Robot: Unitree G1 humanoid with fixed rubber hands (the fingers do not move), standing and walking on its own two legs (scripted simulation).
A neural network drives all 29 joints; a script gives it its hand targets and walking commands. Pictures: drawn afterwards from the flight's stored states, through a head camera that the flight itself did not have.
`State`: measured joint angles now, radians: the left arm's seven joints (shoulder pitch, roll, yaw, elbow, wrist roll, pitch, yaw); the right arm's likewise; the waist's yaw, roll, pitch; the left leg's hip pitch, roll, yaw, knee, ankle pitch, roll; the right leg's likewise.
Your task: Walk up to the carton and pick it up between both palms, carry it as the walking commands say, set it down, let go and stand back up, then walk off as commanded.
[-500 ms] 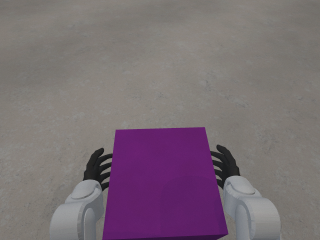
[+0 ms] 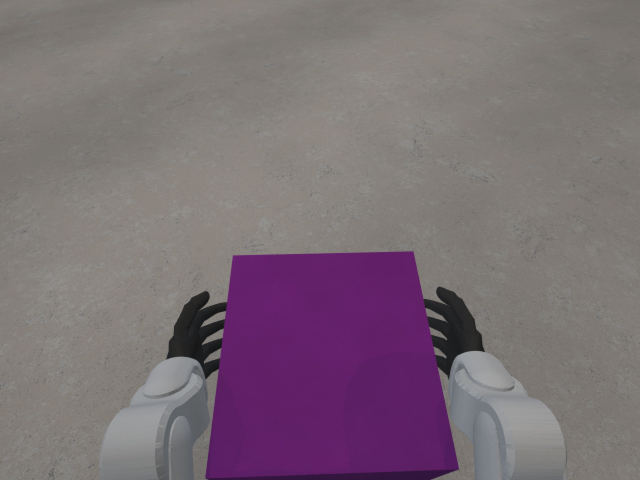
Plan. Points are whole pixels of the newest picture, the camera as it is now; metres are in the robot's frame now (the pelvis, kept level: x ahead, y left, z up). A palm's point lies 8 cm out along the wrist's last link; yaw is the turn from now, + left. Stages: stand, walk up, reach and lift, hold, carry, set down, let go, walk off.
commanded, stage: carry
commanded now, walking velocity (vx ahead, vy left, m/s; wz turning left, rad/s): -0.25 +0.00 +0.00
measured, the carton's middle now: (325, 383) +0.26 +0.00 +0.02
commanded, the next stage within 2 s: none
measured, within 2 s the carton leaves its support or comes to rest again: neither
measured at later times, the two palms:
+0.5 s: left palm out of the picture +0.04 +0.17 +0.08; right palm out of the picture +0.03 -0.12 +0.08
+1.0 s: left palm out of the picture -0.15 +0.24 +0.09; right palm out of the picture -0.14 -0.05 +0.10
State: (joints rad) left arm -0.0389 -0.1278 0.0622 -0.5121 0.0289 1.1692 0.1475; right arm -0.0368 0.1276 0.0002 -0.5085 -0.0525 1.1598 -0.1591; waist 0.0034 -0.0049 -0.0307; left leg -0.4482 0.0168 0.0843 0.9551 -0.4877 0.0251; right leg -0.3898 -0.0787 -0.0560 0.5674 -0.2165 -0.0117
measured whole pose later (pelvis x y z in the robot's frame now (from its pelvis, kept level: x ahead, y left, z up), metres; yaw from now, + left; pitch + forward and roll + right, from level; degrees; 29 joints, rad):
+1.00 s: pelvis -0.39 +0.08 +0.00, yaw +1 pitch +2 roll -3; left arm -0.01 -0.13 0.06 -0.52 0.04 1.19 0.15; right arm -0.02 0.13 0.01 -0.50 -0.05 1.18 -0.15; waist 0.00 -0.01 -0.05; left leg -0.30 0.05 0.04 0.58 -0.31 0.02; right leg -0.51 -0.02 -0.05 0.92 -0.36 0.02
